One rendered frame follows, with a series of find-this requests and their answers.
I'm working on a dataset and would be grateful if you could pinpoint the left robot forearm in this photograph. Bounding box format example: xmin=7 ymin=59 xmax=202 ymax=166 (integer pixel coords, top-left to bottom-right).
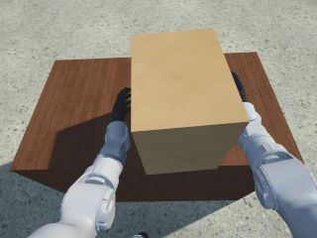
xmin=59 ymin=121 xmax=131 ymax=218

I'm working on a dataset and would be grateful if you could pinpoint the pedestal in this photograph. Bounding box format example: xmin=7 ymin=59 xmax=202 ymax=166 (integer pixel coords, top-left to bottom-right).
xmin=9 ymin=52 xmax=304 ymax=202

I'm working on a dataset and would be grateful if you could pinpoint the robot right upper arm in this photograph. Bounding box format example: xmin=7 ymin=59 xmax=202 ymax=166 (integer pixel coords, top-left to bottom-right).
xmin=253 ymin=158 xmax=317 ymax=238

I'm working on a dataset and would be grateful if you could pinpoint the robot right hand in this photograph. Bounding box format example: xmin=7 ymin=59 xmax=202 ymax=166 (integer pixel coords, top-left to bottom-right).
xmin=230 ymin=70 xmax=248 ymax=102

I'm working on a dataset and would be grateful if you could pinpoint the robot left upper arm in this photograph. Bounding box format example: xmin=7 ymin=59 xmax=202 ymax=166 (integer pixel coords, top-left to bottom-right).
xmin=27 ymin=182 xmax=116 ymax=238

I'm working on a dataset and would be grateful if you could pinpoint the carton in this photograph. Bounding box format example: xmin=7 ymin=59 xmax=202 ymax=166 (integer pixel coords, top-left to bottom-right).
xmin=131 ymin=28 xmax=251 ymax=176

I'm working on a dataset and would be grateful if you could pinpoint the robot left hand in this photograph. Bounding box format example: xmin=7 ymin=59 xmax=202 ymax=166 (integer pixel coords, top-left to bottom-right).
xmin=111 ymin=87 xmax=132 ymax=123

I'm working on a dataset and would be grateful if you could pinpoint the right robot forearm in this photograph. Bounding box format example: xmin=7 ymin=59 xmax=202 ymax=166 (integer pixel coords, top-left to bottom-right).
xmin=237 ymin=102 xmax=317 ymax=190

